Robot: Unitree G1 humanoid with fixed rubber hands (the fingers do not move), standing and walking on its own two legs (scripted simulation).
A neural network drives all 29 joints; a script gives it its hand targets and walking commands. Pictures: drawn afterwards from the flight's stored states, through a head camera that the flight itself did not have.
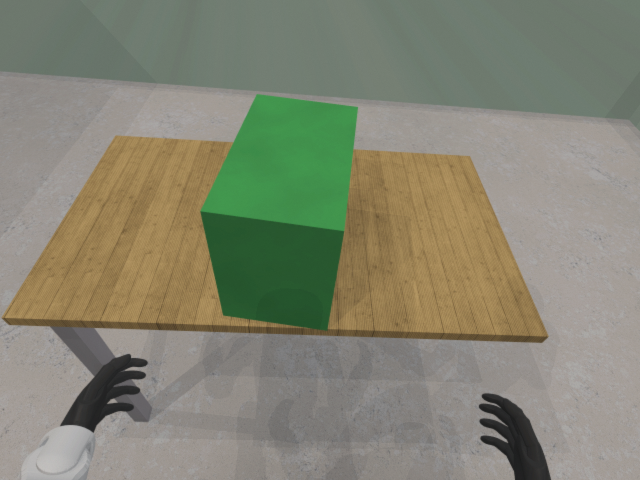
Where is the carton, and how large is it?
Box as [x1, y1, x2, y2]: [200, 94, 357, 330]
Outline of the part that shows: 257,94 200,211 223,315 326,330 344,228 357,107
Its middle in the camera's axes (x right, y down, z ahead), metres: -0.05 -0.05 +0.68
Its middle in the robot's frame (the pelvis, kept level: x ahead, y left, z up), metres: +0.56 +0.07 -0.01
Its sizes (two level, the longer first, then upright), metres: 0.310 0.184 0.253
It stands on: a table, 0.64 m high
